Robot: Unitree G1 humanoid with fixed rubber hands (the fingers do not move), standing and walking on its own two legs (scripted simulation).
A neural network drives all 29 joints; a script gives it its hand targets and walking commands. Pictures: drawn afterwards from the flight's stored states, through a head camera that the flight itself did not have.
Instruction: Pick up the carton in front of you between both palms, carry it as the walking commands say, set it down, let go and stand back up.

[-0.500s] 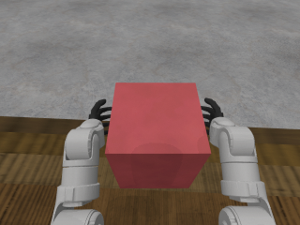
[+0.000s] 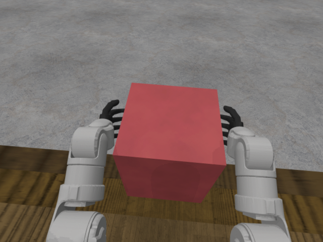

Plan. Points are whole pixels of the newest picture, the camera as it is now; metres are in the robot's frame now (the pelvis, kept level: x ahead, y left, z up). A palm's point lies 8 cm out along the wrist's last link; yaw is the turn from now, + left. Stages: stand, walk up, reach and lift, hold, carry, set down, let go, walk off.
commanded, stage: carry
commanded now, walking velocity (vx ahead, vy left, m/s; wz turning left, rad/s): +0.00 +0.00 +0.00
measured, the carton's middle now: (168, 146) +0.36 +0.00 +0.05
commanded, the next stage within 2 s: none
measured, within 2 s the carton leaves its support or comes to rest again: neither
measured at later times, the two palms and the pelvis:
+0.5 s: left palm (132, 91) +0.68 +0.14 +0.00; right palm (206, 88) +0.70 -0.16 +0.00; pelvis +0.34 -0.03 -0.12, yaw +0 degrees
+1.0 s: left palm (146, 73) +1.04 +0.11 -0.15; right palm (197, 77) +1.01 -0.18 -0.15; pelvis +0.69 +0.00 -0.25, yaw +0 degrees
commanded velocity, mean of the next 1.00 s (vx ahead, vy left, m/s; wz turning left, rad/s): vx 0.00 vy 0.00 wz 0.00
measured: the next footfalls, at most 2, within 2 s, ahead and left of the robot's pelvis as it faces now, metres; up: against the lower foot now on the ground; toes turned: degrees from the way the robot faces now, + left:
right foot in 0.40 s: +0.42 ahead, -0.07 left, -0.12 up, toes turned -1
left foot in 0.82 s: +0.73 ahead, +0.05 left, -0.23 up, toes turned +0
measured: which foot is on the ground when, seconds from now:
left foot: down 0.00-0.40, up 0.42-0.80, down 0.82-1.00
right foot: up 0.00-0.38, down 0.40-0.82, up 0.84-1.00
